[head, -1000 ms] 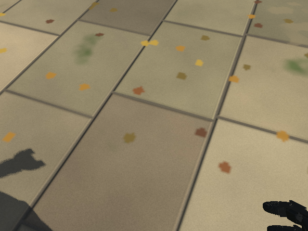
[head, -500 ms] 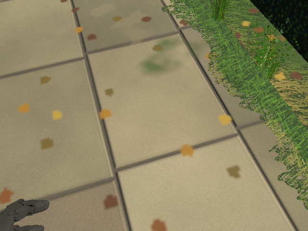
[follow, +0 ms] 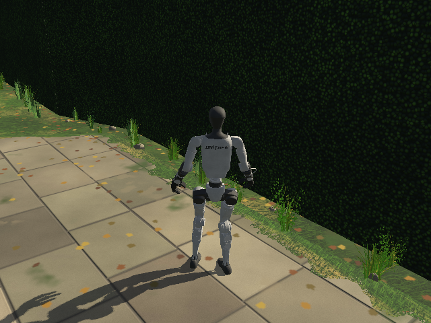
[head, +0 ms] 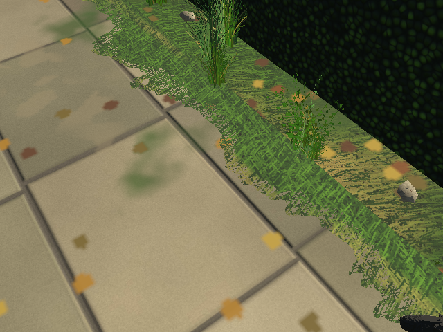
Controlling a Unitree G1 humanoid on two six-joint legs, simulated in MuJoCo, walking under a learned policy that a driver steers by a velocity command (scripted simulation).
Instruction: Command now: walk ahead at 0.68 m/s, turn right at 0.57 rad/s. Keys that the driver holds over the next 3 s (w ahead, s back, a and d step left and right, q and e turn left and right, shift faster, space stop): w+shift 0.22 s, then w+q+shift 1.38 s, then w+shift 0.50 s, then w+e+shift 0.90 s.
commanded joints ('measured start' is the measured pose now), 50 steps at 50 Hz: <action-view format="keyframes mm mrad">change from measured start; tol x32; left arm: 1 -4 83 15 -44 5 -24 -13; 21 -391 -26 -23 -121 -7 -155 -73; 27 274 249 77 9 5 -132 -18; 50 -101 146 0 -1 -27 -200 -30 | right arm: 1 39 -72 -34 -49 4 -37 0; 50 401 -214 -92 -81 9 11 35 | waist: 1 -47 -154 -52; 4 -108 241 -10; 23 -137 170 96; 26 150 184 -222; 28 117 -368 -565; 36 -94 -119 119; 46 -325 -102 -128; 48 -124 478 -142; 50 -178 160 -182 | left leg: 1 266 6 74 -103 -3 38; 5 517 414 -695 -454 -716 285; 22 355 219 -155 -470 90 254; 25 316 189 -104 -163 619 199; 28 -380 36 -38 711 -301 120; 30 -502 127 42 786 -179 122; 46 433 -49 329 192 30 255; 50 740 272 -763 -428 -599 458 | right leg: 1 -100 -230 232 -146 -429 -118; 6 -712 -153 -66 625 -188 9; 15 -557 -247 -215 394 201 85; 25 191 -138 -279 -45 87 52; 28 966 -648 584 -208 -599 -168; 34 224 -496 -102 -357 -31 -71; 41 118 -396 -501 -474 230 -13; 46 236 -430 -513 231 1216 7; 48 -397 -107 -367 1076 -372 101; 50 -537 -159 -129 1007 -221 20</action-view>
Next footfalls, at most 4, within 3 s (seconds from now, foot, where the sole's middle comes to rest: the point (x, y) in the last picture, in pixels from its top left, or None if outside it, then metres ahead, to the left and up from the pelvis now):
0.06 left None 0.11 0.15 -0.77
0.52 right None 0.46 -0.15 -0.77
0.94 left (188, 237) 0.80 0.21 -0.77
1.38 right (175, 139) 1.26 0.31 -0.77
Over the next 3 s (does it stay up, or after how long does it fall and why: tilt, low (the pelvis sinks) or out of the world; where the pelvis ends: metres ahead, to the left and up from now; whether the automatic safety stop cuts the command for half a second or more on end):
stays up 1.68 1.58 0.00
